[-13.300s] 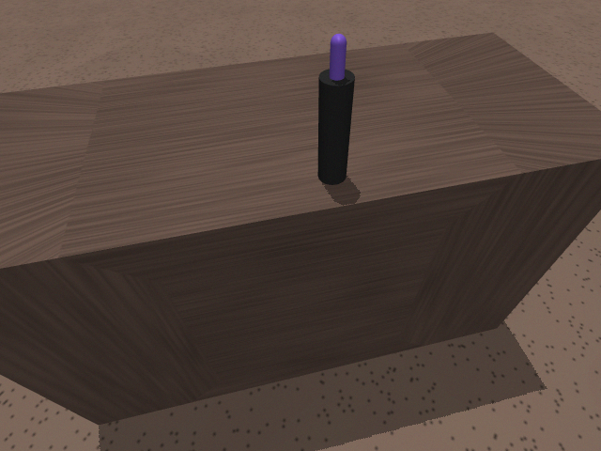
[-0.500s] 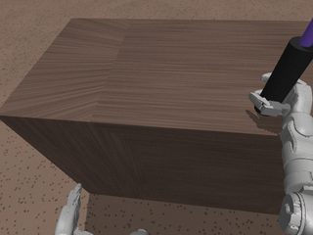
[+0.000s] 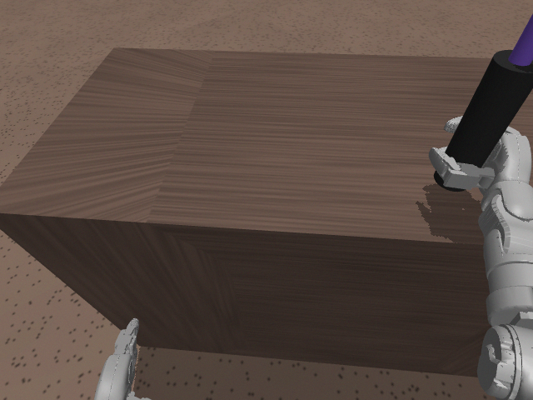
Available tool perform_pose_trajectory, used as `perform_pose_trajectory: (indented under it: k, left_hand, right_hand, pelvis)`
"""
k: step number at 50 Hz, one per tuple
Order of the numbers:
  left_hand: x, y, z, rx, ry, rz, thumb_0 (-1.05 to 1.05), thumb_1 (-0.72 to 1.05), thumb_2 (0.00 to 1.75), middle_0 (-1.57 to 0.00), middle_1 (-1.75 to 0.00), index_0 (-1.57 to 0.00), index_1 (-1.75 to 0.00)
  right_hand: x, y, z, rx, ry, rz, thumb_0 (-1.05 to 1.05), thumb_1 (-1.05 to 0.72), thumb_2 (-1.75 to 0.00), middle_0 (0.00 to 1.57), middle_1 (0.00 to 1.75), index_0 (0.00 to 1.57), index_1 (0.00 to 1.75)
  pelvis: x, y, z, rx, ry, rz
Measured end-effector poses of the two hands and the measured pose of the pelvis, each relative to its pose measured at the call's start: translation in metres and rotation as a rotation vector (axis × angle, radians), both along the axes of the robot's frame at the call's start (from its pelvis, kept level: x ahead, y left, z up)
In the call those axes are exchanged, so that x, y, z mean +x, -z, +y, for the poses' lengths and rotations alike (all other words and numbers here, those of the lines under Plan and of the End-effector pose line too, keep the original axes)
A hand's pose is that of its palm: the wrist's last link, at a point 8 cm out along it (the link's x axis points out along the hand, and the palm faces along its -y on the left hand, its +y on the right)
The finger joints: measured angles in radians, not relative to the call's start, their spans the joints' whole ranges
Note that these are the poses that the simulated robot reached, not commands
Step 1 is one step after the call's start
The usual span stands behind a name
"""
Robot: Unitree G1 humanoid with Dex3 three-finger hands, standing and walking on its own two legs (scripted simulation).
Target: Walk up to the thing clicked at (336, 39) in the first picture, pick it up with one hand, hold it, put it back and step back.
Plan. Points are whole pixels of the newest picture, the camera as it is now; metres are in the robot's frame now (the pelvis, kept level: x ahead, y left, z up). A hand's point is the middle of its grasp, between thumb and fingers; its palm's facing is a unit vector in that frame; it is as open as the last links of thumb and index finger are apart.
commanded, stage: settle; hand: right
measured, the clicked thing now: (490, 111) +0.44 -0.22 +0.22
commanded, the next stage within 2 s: lift in 0.54 s
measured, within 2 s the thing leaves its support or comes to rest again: neither
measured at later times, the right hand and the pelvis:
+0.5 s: hand (459, 144) +0.43 -0.20 +0.17, palm faces +0.21 +0.98 -0.02, open 7.2 cm; pelvis +0.00 +0.01 +0.00, yaw +0 degrees
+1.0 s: hand (471, 128) +0.41 -0.19 +0.21, palm faces +0.21 +0.98 -0.02, open 7.2 cm; pelvis +0.00 +0.01 +0.01, yaw +0 degrees
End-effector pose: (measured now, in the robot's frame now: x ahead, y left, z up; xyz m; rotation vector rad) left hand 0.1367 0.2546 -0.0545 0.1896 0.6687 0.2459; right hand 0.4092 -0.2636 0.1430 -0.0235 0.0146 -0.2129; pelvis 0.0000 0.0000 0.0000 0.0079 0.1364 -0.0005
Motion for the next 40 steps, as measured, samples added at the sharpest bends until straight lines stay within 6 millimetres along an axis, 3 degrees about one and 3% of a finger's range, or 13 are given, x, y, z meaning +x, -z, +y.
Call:
perform_pose_trajectory:
  k: [13,40]
  left_hand:
    - [-0.002,-0.001,0.015,0.012,-0.018,0.010,-0.02,-0.55,0.06,-0.06,-0.05,-0.06,-0.06]
    - [-0.005,0.000,0.010,-0.008,0.007,-0.029,-0.02,-0.55,0.06,-0.06,-0.05,-0.06,-0.06]
  right_hand:
    - [-0.003,-0.015,0.010,0.007,-0.003,0.002,0.00,0.04,-1.11,0.84,1.16,0.85,1.16]
    - [-0.016,-0.046,0.016,0.003,-0.004,-0.009,0.00,0.04,-1.11,0.84,1.17,0.85,1.17]
  pelvis:
    - [-0.001,-0.003,0.005,-0.007,-0.001,-0.024]
    - [-0.008,-0.007,0.007,-0.011,0.000,-0.052]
